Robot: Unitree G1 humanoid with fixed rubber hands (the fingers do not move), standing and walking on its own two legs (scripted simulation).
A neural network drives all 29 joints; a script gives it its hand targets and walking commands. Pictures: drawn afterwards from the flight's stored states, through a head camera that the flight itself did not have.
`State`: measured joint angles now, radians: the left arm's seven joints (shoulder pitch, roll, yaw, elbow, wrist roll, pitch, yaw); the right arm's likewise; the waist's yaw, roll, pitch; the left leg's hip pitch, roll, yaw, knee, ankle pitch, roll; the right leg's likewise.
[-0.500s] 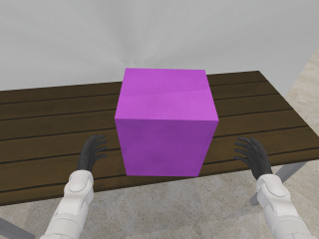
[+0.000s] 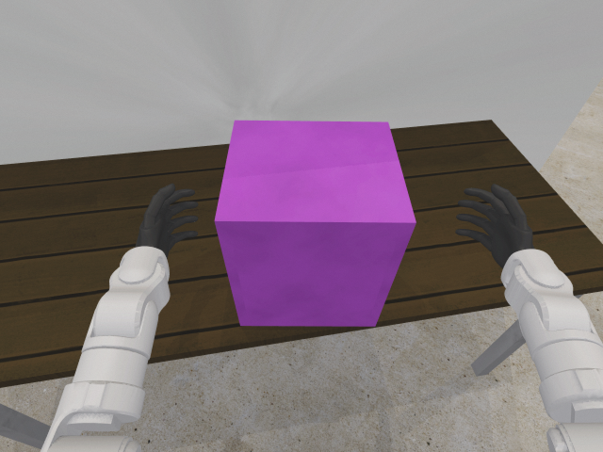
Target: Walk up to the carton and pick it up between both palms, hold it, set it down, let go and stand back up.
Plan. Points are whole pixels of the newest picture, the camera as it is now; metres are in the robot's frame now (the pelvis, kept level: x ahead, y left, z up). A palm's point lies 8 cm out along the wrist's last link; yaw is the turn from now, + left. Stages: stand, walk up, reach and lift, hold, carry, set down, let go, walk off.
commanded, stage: reach and lift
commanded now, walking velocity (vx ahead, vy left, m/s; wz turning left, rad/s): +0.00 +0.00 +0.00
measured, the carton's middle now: (309, 230) +0.46 +0.01 -0.01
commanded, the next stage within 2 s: none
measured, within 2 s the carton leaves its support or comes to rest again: neither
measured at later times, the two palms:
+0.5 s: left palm (140, 182) +0.38 +0.23 +0.16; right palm (519, 178) +0.41 -0.25 +0.17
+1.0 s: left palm (147, 127) +0.44 +0.22 +0.21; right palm (513, 127) +0.45 -0.23 +0.21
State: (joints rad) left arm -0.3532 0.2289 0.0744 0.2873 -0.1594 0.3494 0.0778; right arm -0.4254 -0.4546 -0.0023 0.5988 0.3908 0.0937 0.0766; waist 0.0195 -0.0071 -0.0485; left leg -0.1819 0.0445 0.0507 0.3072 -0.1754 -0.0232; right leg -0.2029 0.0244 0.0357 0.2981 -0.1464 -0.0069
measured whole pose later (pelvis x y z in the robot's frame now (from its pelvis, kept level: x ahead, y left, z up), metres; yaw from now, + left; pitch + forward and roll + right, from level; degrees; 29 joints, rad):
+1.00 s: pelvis +0.00 +0.00 +0.00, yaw +1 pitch +8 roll -1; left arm -1.05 0.39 0.03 0.78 -0.25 0.53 0.08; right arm -1.11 -0.55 0.12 1.06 0.51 0.32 0.06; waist 0.01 0.00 -0.10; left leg -0.33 0.05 0.01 0.36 -0.17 -0.03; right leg -0.32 0.03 0.01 0.31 -0.13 -0.01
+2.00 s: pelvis -0.02 -0.01 -0.03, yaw +1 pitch +24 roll -1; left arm -1.04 0.23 -0.08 1.41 -0.32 -0.28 0.07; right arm -1.00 -0.35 0.16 1.35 0.44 -0.23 0.01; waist 0.03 0.01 -0.27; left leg -0.80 0.06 -0.01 0.63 -0.24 -0.04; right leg -0.80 0.04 -0.01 0.58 -0.20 -0.02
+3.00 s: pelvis -0.01 +0.00 -0.01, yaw +3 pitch +14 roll -1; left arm -0.89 0.06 0.42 1.25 0.18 -0.32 0.10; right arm -0.86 -0.10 -0.50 1.15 -0.28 -0.27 -0.01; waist 0.00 0.03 -0.11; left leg -0.48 0.03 -0.01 0.39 -0.16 -0.03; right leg -0.46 0.01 -0.03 0.35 -0.13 -0.01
